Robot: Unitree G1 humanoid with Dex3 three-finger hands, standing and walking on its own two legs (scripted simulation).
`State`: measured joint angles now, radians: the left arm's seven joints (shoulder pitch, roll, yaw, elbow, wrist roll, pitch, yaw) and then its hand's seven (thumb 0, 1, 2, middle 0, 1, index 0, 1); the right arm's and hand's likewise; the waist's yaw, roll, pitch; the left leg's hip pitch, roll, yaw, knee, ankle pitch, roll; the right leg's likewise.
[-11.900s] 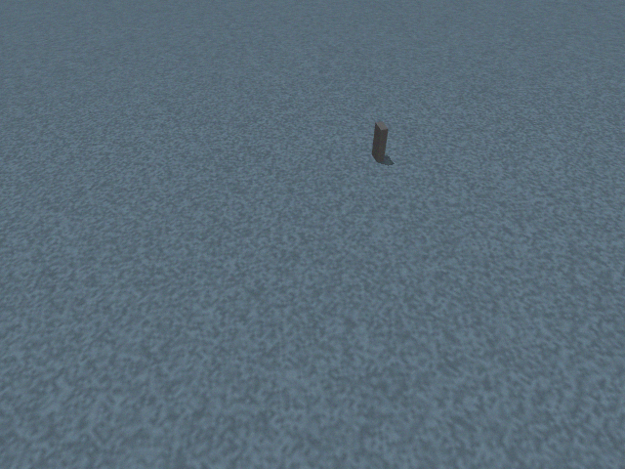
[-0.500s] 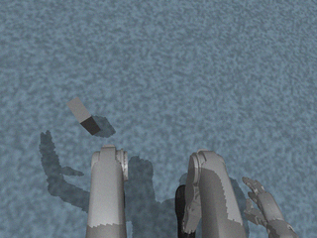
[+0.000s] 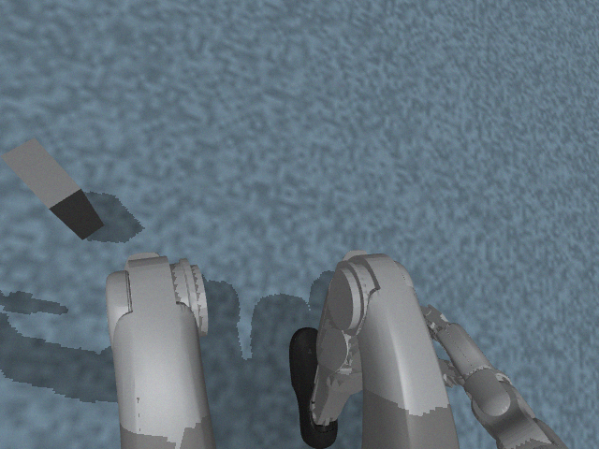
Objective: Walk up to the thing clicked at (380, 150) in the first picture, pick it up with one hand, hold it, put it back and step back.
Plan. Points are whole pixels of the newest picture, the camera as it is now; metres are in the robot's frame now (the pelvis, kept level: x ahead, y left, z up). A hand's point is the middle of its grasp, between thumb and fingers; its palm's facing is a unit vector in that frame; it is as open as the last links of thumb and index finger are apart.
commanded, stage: approach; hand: left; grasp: from the side
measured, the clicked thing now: (62, 197) +0.41 +0.31 -0.21
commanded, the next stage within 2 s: close in in 0.02 s
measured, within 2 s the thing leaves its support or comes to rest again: neither
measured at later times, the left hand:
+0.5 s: hand (5, 233) +0.35 +0.36 -0.20, palm faces +0.40 -0.92 +0.00, open 17.5 cm
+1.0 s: hand (48, 234) +0.36 +0.32 -0.20, palm faces +0.40 -0.92 +0.02, open 17.6 cm
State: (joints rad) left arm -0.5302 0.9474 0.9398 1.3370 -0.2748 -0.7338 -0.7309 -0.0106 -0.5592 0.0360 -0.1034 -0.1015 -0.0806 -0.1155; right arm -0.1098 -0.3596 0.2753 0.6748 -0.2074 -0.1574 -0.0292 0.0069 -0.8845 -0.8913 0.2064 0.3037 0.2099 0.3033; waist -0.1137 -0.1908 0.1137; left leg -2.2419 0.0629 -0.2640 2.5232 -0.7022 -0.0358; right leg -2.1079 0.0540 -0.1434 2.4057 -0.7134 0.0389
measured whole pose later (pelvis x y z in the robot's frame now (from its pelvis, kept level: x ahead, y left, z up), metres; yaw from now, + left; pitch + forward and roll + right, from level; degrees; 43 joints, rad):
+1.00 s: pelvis -0.01 +0.01 -0.04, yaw -4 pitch +11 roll -15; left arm -0.45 0.72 0.62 1.34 -0.20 -1.12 -0.15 -0.01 -0.61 0.03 -0.07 -0.09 -0.09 -0.08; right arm -0.18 -0.36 0.44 0.58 -0.34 -0.02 0.14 0.00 -0.90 -0.89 0.21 0.30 0.21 0.30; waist -0.17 -0.26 0.25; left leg -2.23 0.04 -0.38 2.70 -0.70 -0.02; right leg -2.06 0.10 -0.21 2.49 -0.67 0.06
